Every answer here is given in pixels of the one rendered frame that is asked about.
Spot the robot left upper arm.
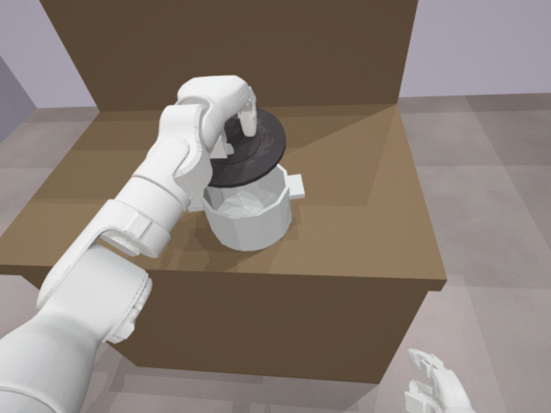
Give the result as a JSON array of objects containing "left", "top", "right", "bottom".
[{"left": 0, "top": 241, "right": 152, "bottom": 413}]

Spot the table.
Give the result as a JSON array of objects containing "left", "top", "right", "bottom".
[{"left": 0, "top": 0, "right": 448, "bottom": 384}]

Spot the lid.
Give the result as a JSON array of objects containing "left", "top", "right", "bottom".
[{"left": 208, "top": 108, "right": 286, "bottom": 188}]

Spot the pot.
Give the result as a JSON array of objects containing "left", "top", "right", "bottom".
[{"left": 188, "top": 164, "right": 305, "bottom": 251}]

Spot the robot right hand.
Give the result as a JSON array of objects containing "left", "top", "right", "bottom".
[{"left": 405, "top": 348, "right": 472, "bottom": 413}]

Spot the robot left hand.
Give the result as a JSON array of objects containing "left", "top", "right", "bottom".
[{"left": 177, "top": 76, "right": 257, "bottom": 158}]

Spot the left robot forearm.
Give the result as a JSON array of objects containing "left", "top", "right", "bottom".
[{"left": 36, "top": 93, "right": 225, "bottom": 310}]

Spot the knob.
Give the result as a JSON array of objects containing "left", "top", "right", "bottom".
[{"left": 224, "top": 118, "right": 244, "bottom": 146}]

